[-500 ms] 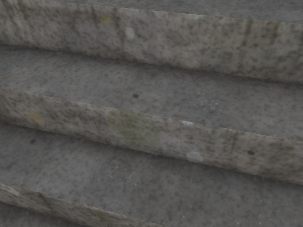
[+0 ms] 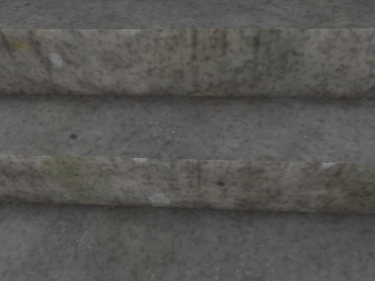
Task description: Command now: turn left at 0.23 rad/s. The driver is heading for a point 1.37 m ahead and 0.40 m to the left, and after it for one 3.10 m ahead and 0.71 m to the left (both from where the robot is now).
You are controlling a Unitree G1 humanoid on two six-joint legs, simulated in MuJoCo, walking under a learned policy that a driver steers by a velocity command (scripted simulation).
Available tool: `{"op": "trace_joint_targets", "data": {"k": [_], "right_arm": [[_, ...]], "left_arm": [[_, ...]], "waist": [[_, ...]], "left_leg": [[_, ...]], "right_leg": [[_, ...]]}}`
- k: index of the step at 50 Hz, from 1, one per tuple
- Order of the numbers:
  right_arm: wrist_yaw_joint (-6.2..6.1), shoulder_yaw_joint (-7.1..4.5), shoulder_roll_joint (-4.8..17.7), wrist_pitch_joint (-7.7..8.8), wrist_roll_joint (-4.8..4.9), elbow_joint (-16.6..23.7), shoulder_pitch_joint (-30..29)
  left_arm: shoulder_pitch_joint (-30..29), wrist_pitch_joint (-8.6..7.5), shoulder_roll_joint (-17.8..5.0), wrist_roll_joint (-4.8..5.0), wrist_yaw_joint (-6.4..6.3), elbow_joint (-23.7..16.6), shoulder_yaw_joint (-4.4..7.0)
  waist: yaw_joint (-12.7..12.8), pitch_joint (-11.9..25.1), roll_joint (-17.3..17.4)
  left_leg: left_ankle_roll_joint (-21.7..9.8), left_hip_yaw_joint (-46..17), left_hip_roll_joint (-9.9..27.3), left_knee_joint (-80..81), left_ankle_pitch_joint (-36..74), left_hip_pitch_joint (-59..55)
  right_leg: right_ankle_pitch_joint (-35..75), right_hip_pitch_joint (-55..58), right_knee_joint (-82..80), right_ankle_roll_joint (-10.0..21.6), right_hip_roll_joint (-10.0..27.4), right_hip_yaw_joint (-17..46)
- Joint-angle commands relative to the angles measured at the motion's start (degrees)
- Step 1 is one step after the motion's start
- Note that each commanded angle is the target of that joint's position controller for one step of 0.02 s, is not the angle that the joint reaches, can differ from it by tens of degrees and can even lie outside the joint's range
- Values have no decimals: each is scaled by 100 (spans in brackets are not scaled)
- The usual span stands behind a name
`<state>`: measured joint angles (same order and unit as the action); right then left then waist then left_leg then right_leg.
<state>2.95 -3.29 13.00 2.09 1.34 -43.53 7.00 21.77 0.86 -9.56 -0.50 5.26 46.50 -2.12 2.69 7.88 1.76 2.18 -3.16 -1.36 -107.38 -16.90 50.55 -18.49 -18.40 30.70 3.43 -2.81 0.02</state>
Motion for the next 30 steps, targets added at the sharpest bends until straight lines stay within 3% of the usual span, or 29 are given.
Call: {"op": "trace_joint_targets", "data": {"k": [1,2,3,4,5,6,7,8,9,11,12,13,14,16,17,18,19,20,21,22,23,24,25,26,27,28,29,30], "right_arm": [[261,-81,426,19,-146,-431,688],[367,-73,291,2,-280,-464,505],[415,-18,160,-68,-345,-263,-353],[296,45,136,-156,-392,-18,-571],[100,108,145,-166,-389,171,-323],[-41,157,203,-123,-294,229,-28],[-114,227,155,-102,-244,341,38],[-187,241,86,-45,-208,394,121],[-214,216,121,-9,-204,398,270],[-124,192,-3,135,-156,354,329],[-51,184,-58,169,-79,357,456],[-8,200,-159,173,-7,381,710],[3,167,-162,165,47,400,847],[-104,85,-98,143,-12,539,869],[-219,20,-32,187,-107,630,883],[-348,-97,298,213,-168,583,1386],[-477,-284,851,191,-148,249,2387],[-311,-408,1236,107,-251,-5,3390],[-86,-418,1250,201,-490,-98,3481],[144,-318,902,205,-519,-224,3008],[265,-105,543,92,-450,-371,2781],[261,63,283,45,-353,-426,2408],[248,228,12,29,-357,-642,2282],[211,332,-161,28,-427,-837,2284],[138,392,-185,54,-476,-955,2207],[101,410,-119,107,-537,-997,2234],[134,378,117,186,-700,-991,2099],[-165,-155,1057,297,-285,-983,1958]], "left_arm": [[-2373,-495,-295,138,-87,-1390,-151],[-2425,-563,-421,121,-167,-1352,-72],[-1700,-529,-767,85,-259,-1028,162],[-935,-461,-1426,31,-313,-790,452],[-539,-428,-1796,-1,-341,-643,669],[-281,-398,-1774,2,-358,-584,738],[-133,-374,-1471,-69,-368,-524,672],[-153,-357,-1295,-102,-398,-540,653],[-564,-338,-1163,-167,-435,-704,648],[-1223,-261,-1262,-286,-626,-979,763],[-1403,-172,-1432,-339,-694,-1007,838],[-1546,-83,-1598,-419,-703,-992,908],[-1511,-10,-1622,-461,-682,-958,938],[-1321,79,-1544,-491,-593,-802,949],[-1155,51,-1336,-526,-554,-732,917],[-1481,31,-1032,-491,-491,-882,853],[-1573,16,-642,-584,-430,-1221,748],[-2136,-59,-551,-593,-422,-1474,649],[-2141,-196,-508,-339,-438,-1507,569],[-2345,-289,-388,-334,-470,-1483,510],[-2296,-439,-516,-482,-418,-1413,493],[-2156,-554,-559,-523,-345,-1453,456],[-2193,-564,-342,-536,-278,-1572,327],[-2286,-545,-211,-515,-235,-1686,211],[-2308,-502,-171,-453,-232,-1730,124],[-2388,-469,-211,-407,-262,-1833,71],[-2353,-427,-367,-299,-302,-1945,91],[-3413,-418,491,-308,-527,-2313,-138]], "waist": [[-774,172,-145],[-749,-46,-31],[-174,-370,-208],[128,-347,-1148],[216,-308,-1296],[310,-113,-1317],[351,42,-1058],[323,131,-955],[227,205,-911],[204,-65,-768],[129,-117,-760],[17,-139,-852],[-22,-152,-912],[26,-225,-1070],[44,-146,-899],[-186,52,-492],[-317,525,338],[-1120,397,964],[-1286,101,1265],[-1159,-709,1205],[-993,-750,604],[-778,-587,50],[-555,-433,8],[-445,-417,189],[-362,-338,220],[-314,-251,361],[-210,-171,77],[-487,-992,-37]], "left_leg": [[502,20,690,1786,952,-1774],[613,548,786,3767,687,-2291],[742,992,582,5053,-376,-2280],[701,915,573,5154,-599,-2126],[604,593,726,5088,-279,-1613],[546,410,829,5090,-219,-1051],[394,328,899,5053,-135,-681],[249,344,881,4911,-432,-563],[85,512,779,4830,-847,-780],[-112,1101,505,5866,-1168,-1472],[-163,1264,353,6488,-645,-1797],[-229,1256,292,6927,91,-2191],[-290,1235,210,7428,456,-2557],[-556,1278,-57,8037,978,-2930],[-846,1089,-100,8058,1557,-3247],[-1429,335,288,7936,2795,-3897],[-2388,-1399,1065,8471,2125,-5278],[-3098,-3059,1933,9334,1050,-6011],[-3006,-3911,2301,9642,-1506,-6005],[-2664,-3936,2066,9414,-1686,-5229],[-2349,-3327,1790,9136,-1269,-5110],[-2157,-2705,1598,8864,-694,-4900],[-2041,-2396,1463,8755,-368,-4495],[-2010,-2380,1373,8763,-262,-4109],[-1961,-2296,1346,8793,-264,-3911],[-1923,-2251,1284,8855,-354,-3736],[-1730,-1967,1066,8947,-559,-3216],[-1619,-2138,812,9708,-1702,-3204]], "right_leg": [[2742,-959,-909,460,1233,-54],[2291,-952,-909,179,966,-405],[1696,-595,-907,419,1071,-251],[1903,51,-887,992,1578,396],[2954,912,-854,1568,2330,1085],[4254,1834,-817,2072,2927,1635],[5677,2552,-614,2237,3214,1743],[6288,2869,-452,2165,3228,1489],[6350,2771,-411,1976,3017,989],[5814,2200,-521,1591,2397,-13],[5249,2103,-566,1451,2292,-221],[4926,1929,-555,1341,2388,-306],[4476,1811,-537,1226,2492,-339],[3357,1717,-401,889,2464,-498],[2494,1400,-138,578,2270,-582],[1713,637,544,163,1876,-949],[-478,-754,1627,-245,1043,-1319],[-1617,-2330,3266,-385,320,-607],[-1334,-3724,5998,-277,241,446],[-886,-5208,8768,39,58,735],[-706,-5982,10124,304,-19,666],[-556,-6139,10370,417,108,599],[-530,-6003,10533,564,189,584],[-873,-6160,11130,686,135,594],[-1003,-6375,11313,714,125,582],[-1139,-6397,11206,676,108,456],[-642,-5927,10448,581,189,211],[-380,-6054,9803,232,344,-378]]}}
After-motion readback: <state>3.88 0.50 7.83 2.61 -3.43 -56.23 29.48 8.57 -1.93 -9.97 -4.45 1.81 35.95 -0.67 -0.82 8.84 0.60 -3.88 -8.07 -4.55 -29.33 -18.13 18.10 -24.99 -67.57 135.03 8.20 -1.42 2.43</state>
